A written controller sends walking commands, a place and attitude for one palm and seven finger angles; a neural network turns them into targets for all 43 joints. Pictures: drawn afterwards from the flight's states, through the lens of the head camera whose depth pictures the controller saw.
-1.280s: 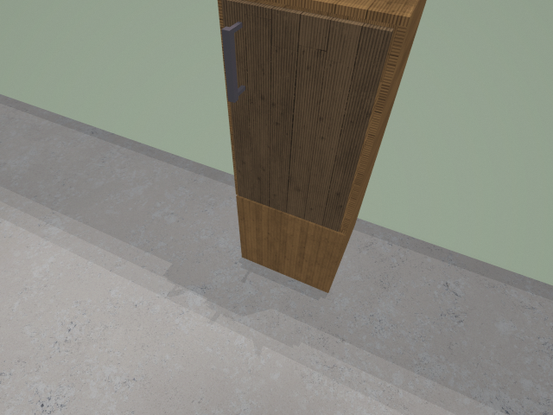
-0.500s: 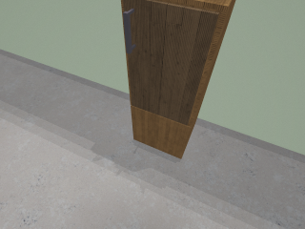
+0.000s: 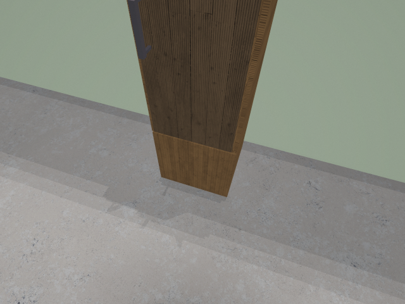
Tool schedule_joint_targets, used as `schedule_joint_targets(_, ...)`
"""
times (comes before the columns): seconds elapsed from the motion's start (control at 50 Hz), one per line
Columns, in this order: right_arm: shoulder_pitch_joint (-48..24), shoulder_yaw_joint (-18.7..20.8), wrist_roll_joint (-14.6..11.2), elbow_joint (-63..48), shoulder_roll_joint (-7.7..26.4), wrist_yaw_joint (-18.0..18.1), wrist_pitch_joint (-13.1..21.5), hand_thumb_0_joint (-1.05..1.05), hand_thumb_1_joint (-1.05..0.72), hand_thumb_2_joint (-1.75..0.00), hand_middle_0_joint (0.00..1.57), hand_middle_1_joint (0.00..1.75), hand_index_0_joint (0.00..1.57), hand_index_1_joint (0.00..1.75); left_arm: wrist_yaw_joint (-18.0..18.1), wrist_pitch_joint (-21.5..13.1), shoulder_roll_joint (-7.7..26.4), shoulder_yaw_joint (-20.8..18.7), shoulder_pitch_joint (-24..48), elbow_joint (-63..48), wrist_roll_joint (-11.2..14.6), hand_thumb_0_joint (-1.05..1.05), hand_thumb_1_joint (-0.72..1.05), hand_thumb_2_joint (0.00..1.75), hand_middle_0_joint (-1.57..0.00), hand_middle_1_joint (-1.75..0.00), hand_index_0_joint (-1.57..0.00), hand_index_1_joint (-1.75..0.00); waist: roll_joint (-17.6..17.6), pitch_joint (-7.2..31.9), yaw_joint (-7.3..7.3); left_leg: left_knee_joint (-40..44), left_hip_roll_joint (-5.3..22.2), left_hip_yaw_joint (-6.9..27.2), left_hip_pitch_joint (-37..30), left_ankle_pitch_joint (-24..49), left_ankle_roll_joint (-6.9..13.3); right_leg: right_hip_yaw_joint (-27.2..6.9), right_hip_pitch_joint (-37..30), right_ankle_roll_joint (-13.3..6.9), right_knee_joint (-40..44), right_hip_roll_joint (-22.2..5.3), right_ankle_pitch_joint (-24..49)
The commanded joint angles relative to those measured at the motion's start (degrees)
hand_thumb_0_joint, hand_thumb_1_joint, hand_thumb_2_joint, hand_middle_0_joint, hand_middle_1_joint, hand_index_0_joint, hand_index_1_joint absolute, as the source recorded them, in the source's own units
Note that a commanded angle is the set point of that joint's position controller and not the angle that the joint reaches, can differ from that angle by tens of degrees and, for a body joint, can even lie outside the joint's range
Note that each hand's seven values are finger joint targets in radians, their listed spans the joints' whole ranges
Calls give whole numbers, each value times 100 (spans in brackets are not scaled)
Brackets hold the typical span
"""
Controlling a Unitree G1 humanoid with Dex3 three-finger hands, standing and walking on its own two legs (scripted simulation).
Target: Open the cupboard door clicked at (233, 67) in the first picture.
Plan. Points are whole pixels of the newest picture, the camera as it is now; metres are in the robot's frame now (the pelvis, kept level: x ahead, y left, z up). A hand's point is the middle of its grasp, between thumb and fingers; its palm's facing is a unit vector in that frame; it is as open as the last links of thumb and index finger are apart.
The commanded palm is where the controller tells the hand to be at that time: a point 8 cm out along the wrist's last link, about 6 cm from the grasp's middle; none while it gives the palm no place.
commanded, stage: turn to face it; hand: left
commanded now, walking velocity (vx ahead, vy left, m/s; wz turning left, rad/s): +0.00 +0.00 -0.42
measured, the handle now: (141, 27) +0.78 +0.23 +0.14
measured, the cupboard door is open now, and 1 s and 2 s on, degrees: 0 0 0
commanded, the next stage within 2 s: take the last steps up to it in 0.32 s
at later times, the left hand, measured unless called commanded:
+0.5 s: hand out of the picture +0.06 +0.19 -0.18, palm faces -0.12 -0.97 -0.22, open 7.4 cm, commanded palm none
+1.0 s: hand out of the picture +0.09 +0.24 -0.19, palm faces -0.11 -0.97 -0.21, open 7.4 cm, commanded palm none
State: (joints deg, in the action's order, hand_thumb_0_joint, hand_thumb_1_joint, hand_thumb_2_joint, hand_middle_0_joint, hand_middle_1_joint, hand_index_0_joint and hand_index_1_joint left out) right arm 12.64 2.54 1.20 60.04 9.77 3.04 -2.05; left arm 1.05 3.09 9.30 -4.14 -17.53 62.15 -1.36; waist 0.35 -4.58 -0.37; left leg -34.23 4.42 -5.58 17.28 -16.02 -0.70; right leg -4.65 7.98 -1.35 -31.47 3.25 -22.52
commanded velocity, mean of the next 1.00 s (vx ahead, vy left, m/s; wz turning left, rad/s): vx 0.11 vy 0.09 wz -0.09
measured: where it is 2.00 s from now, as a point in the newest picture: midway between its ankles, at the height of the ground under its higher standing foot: outside the picture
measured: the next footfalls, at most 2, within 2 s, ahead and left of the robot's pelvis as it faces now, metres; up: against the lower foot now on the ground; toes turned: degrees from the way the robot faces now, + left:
left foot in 0.48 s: +0.06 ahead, +0.12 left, +0.00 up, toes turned -11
left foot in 0.94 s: +0.21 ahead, +0.16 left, +0.00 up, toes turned -6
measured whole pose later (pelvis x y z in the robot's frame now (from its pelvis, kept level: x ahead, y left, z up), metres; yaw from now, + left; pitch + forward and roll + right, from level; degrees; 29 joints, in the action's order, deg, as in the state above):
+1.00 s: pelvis +0.10 +0.05 -0.01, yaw -9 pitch -1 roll +1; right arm 17.5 1.9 1.9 58.2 10.5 0.4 1.2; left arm 0.9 1.5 10.6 -4.0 -19.7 62.8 -1.7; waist 2.4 -5.7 -0.1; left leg -37.4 1.5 -5.2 20.0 -15.5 1.1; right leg 0.9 12.0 -1.4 -50.2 -4.1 -31.8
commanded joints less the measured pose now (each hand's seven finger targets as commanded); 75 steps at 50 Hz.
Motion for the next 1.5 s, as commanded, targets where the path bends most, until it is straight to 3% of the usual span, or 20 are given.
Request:
schedule_joint_targets(0.0, 316, 245, 2, -369, 1064, 74, 63, 0, -90, -90, 20, 30, 20, 30, -36, -81, 599, -154, -218, -458, -2, 0, 90, 90, -20, -30, -20, -30, -889, 310, 30, 1051, 1176, 1149, -768, 804, 618, -13, 1115, -77, -549, -211, 1154)
schedule_joint_targets(0.08, -145, 257, 50, -620, 1209, 10, 48, 0, -90, -90, 20, 30, 20, 30, -122, -38, 473, -155, -411, -549, -31, 0, 90, 90, -20, -30, -20, -30, -939, 295, -244, 1046, 1458, 859, 25, 459, 735, 483, 466, 14, -403, -294, 125)
schedule_joint_targets(0.12, -344, 194, -30, -826, 708, -26, -5, 0, -90, -90, 20, 30, 20, 30, -48, -155, 1102, -258, -591, -552, -120, 0, 90, 90, -20, -30, -20, -30, 1231, 120, -335, -966, 109, -208, 1095, -642, -3, -1538, 36, -318, 1369, -1502, 1572)
schedule_joint_targets(0.14, -800, 169, -3, -990, 629, -55, -50, 0, -90, -90, 20, 30, 20, 30, 24, -174, 1296, -275, -641, -545, -92, 0, 90, 90, -20, -30, -20, -30, 1775, -185, -496, -2112, -286, 162, 1481, -1681, -98, -2371, 309, -629, 1564, -2028, 2993)
schedule_joint_targets(0.22, -433, 156, -33, -832, 595, -70, 14, 0, -90, -90, 20, 30, 20, 30, 133, -235, 1158, -230, -103, -730, -46, 0, 90, 90, -20, -30, -20, -30, 510, 518, -108, -2879, -200, 721, 1609, -1248, -134, -1527, -814, -1173, 638, -1698, 4928)
schedule_joint_targets(0.36, -491, 81, -76, -902, 541, -49, 38, 0, -90, -90, 20, 30, 20, 30, 123, -190, 1149, -240, -20, -778, -53, 0, 90, 90, -20, -30, -20, -30, 669, 392, -64, -934, -350, 581, 633, -914, -100, -1470, -481, -1018, 674, -1407, 4487)
schedule_joint_targets(0.42, 195, 55, -61, -636, 631, -39, 159, 0, -90, -90, 20, 30, 20, 30, 101, -197, 930, -170, 151, -812, 30, 0, 90, 90, -20, -30, -20, -30, 325, 680, 190, 1091, -216, 681, -1070, 662, 26, -1055, 308, -424, 285, -879, 3162)
schedule_joint_targets(0.46, 361, 109, 54, -560, 1218, -14, 235, 0, -90, -90, 20, 30, 20, 30, 39, -227, 493, -62, -149, -812, 42, 0, 90, 90, -20, -30, -20, -30, -1234, 751, 50, 1465, 1225, 2249, -1397, 677, 842, -110, 1018, 8, -219, -88, -98)
schedule_joint_targets(0.58, 415, -62, 15, -323, 887, -56, 234, 0, -90, -90, 20, 30, 20, 30, -87, -329, 404, 83, 222, -537, -4, 0, 90, 90, -20, -30, -20, -30, -981, 60, -58, 1457, 560, 1570, -781, 898, 886, 637, 451, 3, 330, -270, 79)
schedule_joint_targets(0.66, 106, -51, 2, -444, 619, -137, 260, 0, -90, -90, 20, 30, 20, 30, 6, -478, 1163, -103, -796, -88, -7, 0, 90, 90, -20, -30, -20, -30, 1187, -281, -447, -739, -447, 350, 1336, -1304, 100, -1866, -1048, -981, 1812, -2334, 1310)
schedule_joint_targets(0.7, 23, -4, 10, -474, 542, -162, 239, 0, -90, -90, 20, 30, 20, 30, 78, -476, 1060, -132, -833, -88, -52, 0, 90, 90, -20, -30, -20, -30, 813, -448, -429, -1706, -216, 604, 1841, -1565, 102, -1868, -1111, -1349, 1661, -2650, 2239)
schedule_joint_targets(0.86, 936, -9, -13, -261, 370, -342, 287, 0, -90, -90, 20, 30, 20, 30, 33, -465, 981, -170, -51, -279, -31, 0, 90, 90, -20, -30, -20, -30, 623, -229, 264, 356, -452, -67, -652, 355, 123, 381, 608, -415, 1068, -1602, 1467)
schedule_joint_targets(0.88, 1466, 30, 14, -76, 616, -305, 331, 0, -90, -90, 20, 30, 20, 30, 17, -426, 840, -126, -125, -289, -22, 0, 90, 90, -20, -30, -20, -30, 49, 47, 432, 653, -372, 143, -1503, 386, 189, 617, 1025, -289, 204, -1292, 1246)
schedule_joint_targets(0.92, 2317, 225, 103, 43, 1359, -159, 312, 0, -90, -90, 20, 30, 20, 30, -38, -386, 409, -35, -121, -583, 16, 0, 90, 90, -20, -30, -20, -30, -1817, 592, 628, 1892, 1409, 2826, -1942, -361, 1202, 1208, 2102, 2, -2465, -174, -1528)
schedule_joint_targets(0.98, 1219, 76, 60, -248, 952, -140, 304, 0, -90, -90, 20, 30, 20, 30, -59, -416, 321, 28, 321, -661, 7, 0, 90, 90, -20, -30, -20, -30, -1189, -45, 315, 2195, 1384, 2538, -580, -958, 1412, 554, 2295, -208, -3256, -801, -851)
schedule_joint_targets(1.08, 359, -118, -38, -192, 705, -36, 344, 0, -90, -90, 20, 30, 20, 30, 19, -383, 169, 169, -642, -83, 51, 0, 90, 90, -20, -30, -20, -30, -39, 388, -306, 1319, 734, 1031, 14, 1467, 857, 633, -136, 113, 433, -603, 873)
schedule_joint_targets(1.12, 479, -153, -136, -104, 404, -98, 336, 0, -90, -90, 20, 30, 20, 30, 77, -491, 555, 191, -535, -40, 24, 0, 90, 90, -20, -30, -20, -30, 695, 249, -61, 1055, 46, 557, -163, 531, 226, -447, 82, -183, 1336, -1308, 1935)
schedule_joint_targets(1.26, 636, 25, -70, 90, 462, -45, 103, 0, -90, -90, 20, 30, 20, 30, 195, -361, 834, 22, -188, -264, 44, 0, 90, 90, -20, -30, -20, -30, 391, 644, 52, 389, 84, 259, -741, 2395, 73, -73, -237, -364, 220, -1396, 5677)
schedule_joint_targets(1.36, 520, 105, -55, -129, 549, -37, 22, 0, -90, -90, 20, 30, 20, 30, 188, -236, 909, -43, 274, -533, 33, 0, 90, 90, -20, -30, -20, -30, -141, 873, 103, 87, 208, 458, -992, 2979, 102, 38, 85, -506, 47, -1361, 4804)
schedule_joint_targets(1.48, 166, 97, 12, -280, 949, -2, 114, 0, -90, -90, 20, 30, 20, 30, 143, -150, 527, 47, 373, -629, 33, 0, 90, 90, -20, -30, -20, -30, -968, 546, -29, 1169, 1159, 1282, -1011, 4162, 884, 552, 476, 3, -555, -500, 495)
